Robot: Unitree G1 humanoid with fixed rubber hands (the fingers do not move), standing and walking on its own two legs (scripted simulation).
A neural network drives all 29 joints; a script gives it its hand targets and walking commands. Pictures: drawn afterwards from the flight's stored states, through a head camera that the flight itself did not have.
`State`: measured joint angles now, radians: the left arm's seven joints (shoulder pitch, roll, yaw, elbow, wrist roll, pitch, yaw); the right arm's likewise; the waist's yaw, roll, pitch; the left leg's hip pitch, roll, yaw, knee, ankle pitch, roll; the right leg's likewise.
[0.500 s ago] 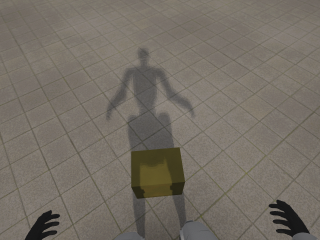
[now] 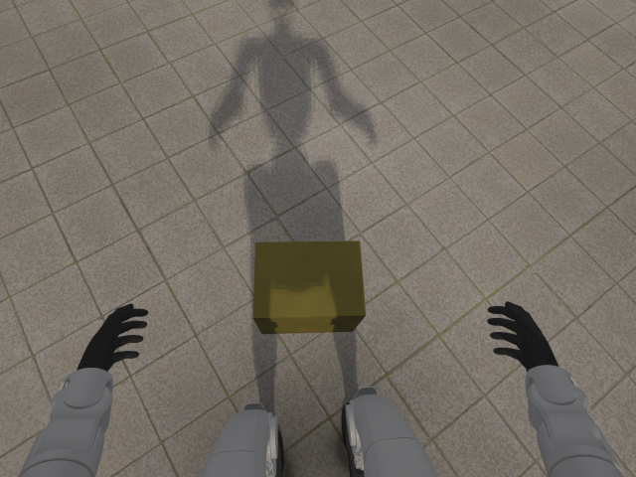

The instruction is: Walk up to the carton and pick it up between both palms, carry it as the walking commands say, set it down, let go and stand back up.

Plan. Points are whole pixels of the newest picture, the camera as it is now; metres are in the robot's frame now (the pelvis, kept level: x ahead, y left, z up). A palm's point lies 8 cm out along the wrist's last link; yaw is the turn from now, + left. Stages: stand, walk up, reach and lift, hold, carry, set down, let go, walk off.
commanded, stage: reach and lift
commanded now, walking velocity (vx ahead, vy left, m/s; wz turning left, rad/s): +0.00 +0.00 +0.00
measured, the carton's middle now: (307, 290) +0.47 -0.02 -0.60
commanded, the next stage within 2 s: none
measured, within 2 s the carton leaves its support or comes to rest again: neither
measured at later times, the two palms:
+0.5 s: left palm (156, 264) +0.38 +0.22 -0.12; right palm (483, 269) +0.36 -0.27 -0.12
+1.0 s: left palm (181, 228) +0.47 +0.21 -0.18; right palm (443, 216) +0.48 -0.24 -0.16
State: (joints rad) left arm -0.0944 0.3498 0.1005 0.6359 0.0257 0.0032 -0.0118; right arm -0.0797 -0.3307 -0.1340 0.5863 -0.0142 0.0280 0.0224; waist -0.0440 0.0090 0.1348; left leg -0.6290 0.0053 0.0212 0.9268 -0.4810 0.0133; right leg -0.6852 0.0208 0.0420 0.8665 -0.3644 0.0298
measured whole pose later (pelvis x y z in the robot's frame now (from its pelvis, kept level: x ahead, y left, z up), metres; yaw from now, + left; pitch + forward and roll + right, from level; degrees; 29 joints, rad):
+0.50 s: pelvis -0.06 -0.01 -0.04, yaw +2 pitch +27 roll +1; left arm -0.82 0.35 0.21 0.76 -0.01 0.19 -0.02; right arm -0.78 -0.36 -0.21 0.74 -0.01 0.16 0.03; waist -0.04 0.03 0.12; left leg -1.15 -0.02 0.02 1.06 -0.39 0.02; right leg -1.21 0.00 0.04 1.01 -0.28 0.03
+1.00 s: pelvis -0.05 -0.01 -0.06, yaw +2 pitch +41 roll +0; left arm -1.13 0.37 0.28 0.80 -0.05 0.19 -0.06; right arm -1.15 -0.36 -0.33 0.79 0.02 0.19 0.03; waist -0.04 0.00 0.11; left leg -1.43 -0.02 0.02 1.10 -0.39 0.01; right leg -1.48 0.00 0.04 1.04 -0.29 0.03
